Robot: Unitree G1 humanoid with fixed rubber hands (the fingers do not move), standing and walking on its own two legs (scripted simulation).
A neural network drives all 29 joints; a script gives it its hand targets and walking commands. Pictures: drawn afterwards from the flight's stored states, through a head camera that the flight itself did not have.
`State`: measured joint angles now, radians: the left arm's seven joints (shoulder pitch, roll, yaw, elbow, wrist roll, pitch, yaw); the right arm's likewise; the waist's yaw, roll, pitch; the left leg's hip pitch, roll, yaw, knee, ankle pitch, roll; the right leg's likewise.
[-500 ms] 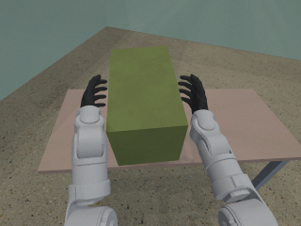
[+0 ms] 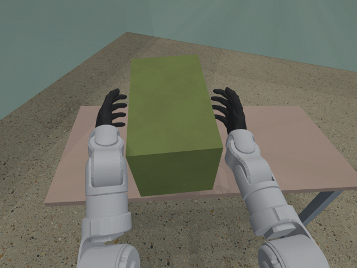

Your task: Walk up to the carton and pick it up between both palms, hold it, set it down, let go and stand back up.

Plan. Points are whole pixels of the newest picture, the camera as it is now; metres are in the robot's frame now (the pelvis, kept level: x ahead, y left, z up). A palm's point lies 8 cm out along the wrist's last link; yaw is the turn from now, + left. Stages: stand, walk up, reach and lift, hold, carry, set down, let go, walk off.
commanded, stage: hold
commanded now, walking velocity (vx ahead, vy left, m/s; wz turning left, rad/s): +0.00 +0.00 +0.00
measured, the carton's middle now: (170, 122) +0.45 +0.02 +0.11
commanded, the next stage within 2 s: none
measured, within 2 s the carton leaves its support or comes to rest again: neither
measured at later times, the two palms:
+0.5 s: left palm (111, 127) +0.36 +0.15 +0.17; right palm (238, 132) +0.35 -0.12 +0.17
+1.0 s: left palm (110, 126) +0.36 +0.15 +0.18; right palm (238, 130) +0.35 -0.12 +0.17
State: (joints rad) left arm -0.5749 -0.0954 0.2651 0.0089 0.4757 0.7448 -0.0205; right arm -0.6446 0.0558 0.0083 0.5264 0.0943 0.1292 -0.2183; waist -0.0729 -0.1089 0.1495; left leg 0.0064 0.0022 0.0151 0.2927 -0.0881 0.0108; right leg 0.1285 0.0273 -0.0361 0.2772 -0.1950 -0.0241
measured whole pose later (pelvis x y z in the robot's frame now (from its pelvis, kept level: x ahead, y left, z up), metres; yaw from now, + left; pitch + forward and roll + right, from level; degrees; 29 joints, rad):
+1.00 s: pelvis -0.01 +0.00 +0.00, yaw +0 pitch -14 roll +0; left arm -0.60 -0.10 0.29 0.04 0.50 0.75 -0.05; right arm -0.64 0.08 -0.02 0.53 0.07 0.13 -0.22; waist -0.09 -0.10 0.18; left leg 0.03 0.00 0.02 0.29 -0.08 0.01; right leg 0.15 0.03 -0.03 0.28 -0.19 -0.02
